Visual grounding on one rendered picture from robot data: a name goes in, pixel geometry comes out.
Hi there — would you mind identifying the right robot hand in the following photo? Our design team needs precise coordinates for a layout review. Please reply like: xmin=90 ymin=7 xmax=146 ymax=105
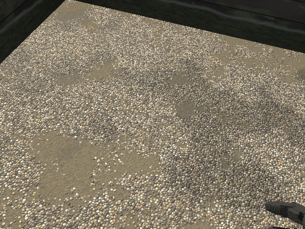
xmin=265 ymin=201 xmax=305 ymax=229

